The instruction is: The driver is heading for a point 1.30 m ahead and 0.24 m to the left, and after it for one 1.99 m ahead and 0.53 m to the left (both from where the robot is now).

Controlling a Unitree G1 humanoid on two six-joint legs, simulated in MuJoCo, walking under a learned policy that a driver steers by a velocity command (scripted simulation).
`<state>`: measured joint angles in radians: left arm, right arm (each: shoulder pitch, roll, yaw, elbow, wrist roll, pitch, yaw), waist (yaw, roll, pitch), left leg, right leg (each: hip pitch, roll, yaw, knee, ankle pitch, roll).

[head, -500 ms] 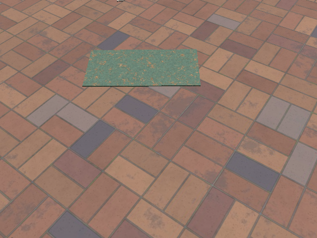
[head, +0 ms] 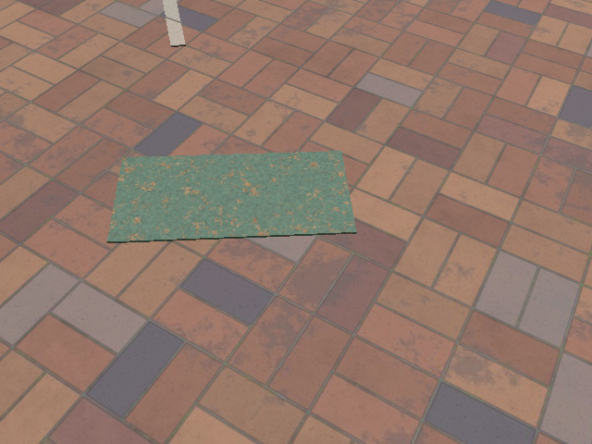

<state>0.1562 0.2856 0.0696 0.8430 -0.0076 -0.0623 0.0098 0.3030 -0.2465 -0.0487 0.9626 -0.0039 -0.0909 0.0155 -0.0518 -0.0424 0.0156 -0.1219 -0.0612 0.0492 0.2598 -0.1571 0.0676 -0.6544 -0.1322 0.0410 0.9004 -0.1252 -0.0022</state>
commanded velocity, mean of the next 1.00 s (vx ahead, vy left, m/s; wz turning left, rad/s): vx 0.36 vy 0.00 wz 0.00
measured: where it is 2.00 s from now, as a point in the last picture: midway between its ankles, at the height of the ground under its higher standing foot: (252, 287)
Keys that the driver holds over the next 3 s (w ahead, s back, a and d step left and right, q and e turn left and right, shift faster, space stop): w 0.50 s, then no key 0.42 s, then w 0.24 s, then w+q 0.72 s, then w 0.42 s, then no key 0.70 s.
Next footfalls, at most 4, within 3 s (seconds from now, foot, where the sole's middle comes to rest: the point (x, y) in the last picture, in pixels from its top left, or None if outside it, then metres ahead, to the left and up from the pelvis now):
0.26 right None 0.33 -0.16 -0.79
0.74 left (257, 402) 0.60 0.07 -0.79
1.08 right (356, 429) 0.53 -0.15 -0.79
1.52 left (227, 334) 0.78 0.14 -0.79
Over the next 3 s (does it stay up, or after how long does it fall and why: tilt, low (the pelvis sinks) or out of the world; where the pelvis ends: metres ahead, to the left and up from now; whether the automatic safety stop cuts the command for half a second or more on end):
stays up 1.25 0.26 -0.01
